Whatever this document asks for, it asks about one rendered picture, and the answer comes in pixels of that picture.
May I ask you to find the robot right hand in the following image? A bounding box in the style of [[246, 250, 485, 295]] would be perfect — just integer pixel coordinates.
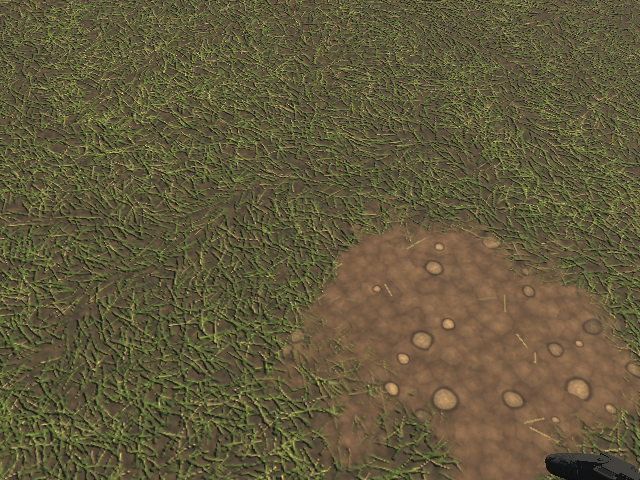
[[545, 452, 640, 480]]

